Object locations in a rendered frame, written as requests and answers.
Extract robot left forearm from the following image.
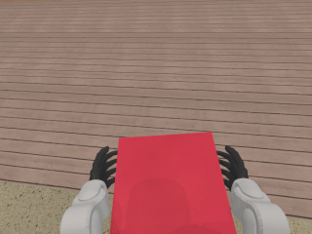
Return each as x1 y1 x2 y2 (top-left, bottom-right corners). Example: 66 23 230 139
59 179 110 234

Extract robot right forearm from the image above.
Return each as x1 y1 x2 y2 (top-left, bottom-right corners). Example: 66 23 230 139
230 177 291 234

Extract carton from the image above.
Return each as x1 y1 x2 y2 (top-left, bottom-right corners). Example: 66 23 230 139
109 132 237 234

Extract robot right hand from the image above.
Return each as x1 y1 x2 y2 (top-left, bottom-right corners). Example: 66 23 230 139
216 145 249 192

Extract robot left hand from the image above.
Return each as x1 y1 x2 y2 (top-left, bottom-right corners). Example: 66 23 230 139
89 146 118 189

